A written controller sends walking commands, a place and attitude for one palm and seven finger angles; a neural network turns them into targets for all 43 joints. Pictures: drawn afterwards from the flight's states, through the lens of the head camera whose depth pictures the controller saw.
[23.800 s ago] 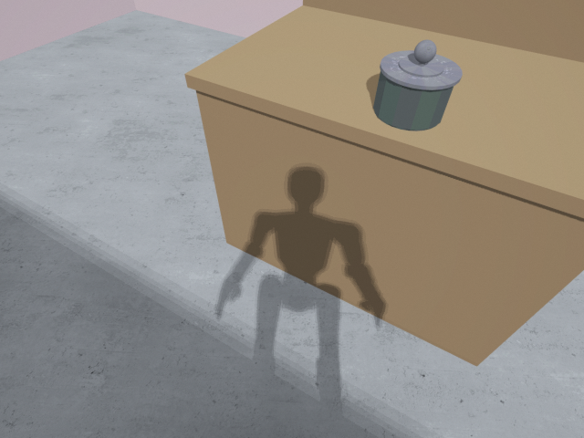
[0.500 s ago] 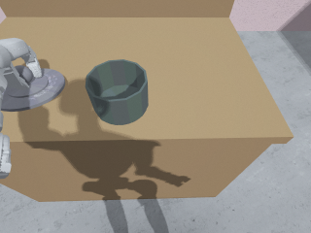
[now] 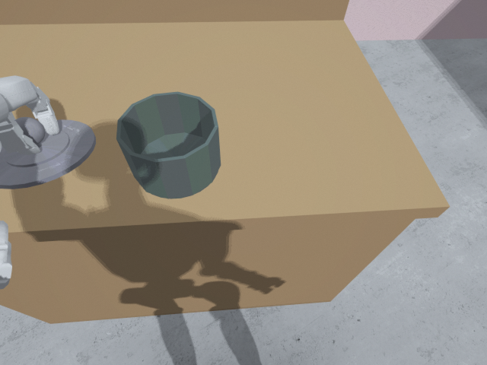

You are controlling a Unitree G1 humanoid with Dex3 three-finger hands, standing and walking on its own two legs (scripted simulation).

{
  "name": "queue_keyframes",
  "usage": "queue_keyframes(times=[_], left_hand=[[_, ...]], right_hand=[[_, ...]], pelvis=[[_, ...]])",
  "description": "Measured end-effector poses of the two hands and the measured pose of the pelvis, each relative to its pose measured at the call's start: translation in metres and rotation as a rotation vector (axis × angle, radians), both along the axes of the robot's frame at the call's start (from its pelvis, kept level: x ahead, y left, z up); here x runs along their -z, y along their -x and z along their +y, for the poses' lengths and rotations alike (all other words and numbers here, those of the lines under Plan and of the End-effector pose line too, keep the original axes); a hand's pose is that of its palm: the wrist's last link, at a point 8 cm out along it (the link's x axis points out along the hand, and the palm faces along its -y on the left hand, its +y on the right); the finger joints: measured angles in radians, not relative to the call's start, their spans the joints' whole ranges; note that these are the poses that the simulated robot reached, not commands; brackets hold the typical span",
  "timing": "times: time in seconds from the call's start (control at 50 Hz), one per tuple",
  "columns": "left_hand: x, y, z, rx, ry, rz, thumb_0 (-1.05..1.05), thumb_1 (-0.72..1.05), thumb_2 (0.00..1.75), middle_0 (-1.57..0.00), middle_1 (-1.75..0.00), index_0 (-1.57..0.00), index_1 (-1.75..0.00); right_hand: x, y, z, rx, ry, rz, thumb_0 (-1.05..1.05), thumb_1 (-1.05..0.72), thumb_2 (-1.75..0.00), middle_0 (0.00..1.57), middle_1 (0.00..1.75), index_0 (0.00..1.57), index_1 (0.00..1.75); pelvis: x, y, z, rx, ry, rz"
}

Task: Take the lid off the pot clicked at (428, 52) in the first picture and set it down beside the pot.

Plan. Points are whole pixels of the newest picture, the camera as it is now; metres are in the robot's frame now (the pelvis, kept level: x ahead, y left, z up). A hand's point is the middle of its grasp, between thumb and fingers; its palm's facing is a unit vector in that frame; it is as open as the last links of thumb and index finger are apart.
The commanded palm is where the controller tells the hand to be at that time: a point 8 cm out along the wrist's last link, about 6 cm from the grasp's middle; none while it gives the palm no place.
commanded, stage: lower the lid onto the table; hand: left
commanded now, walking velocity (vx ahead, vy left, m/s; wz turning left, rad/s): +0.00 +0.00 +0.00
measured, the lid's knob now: (27, 131) +0.47 +0.32 +0.13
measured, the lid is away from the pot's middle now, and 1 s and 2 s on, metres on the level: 0.22 0.22 0.23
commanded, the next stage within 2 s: open the fingers wide in 0.78 s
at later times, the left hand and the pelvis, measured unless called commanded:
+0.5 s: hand (24, 156) +0.44 +0.32 +0.11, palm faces -0.49 -0.15 -0.86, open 7.0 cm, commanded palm +0.47 +0.33 +0.18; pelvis -0.01 +0.00 -0.01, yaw +0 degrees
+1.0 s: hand (39, 160) +0.45 +0.31 +0.09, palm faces -0.44 -0.08 -0.89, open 6.5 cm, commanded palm +0.46 +0.32 +0.15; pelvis -0.01 +0.01 -0.02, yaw -2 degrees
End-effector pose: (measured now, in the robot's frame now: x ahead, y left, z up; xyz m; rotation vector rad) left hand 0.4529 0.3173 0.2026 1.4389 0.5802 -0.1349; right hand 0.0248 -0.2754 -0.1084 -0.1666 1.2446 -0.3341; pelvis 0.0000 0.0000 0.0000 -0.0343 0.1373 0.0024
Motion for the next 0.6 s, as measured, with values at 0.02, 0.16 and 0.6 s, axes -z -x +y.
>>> queue_keyframes(times=[0.02,0.16,0.6], left_hand=[[0.001,0.001,0.001,0.001,0.0,0.001,0.0,0.32,0.62,-0.75,-0.95,-0.73,-0.93],[0.011,0.008,0.006,-0.005,-0.007,0.031,0.0,0.32,0.62,-0.75,-0.95,-0.73,-0.93],[0.039,0.006,0.01,0.019,0.01,0.068,0.0,0.32,0.62,-0.75,-0.95,-0.73,-0.93]], right_hand=[[0.0,-0.001,0.0,-0.002,0.0,-0.002,0.01,-0.91,-0.9,0.2,0.29,0.2,0.3],[0.0,-0.01,0.001,-0.019,0.005,-0.015,0.01,-0.91,-0.9,0.2,0.3,0.2,0.3],[0.001,0.012,0.001,-0.001,0.053,0.02,0.01,-0.91,-0.9,0.2,0.3,0.2,0.3]], pelvis=[[0.0,0.0,0.0,-0.001,0.0,0.0],[0.001,0.002,0.0,-0.005,0.003,0.002],[0.007,0.006,0.005,0.002,0.012,0.028]])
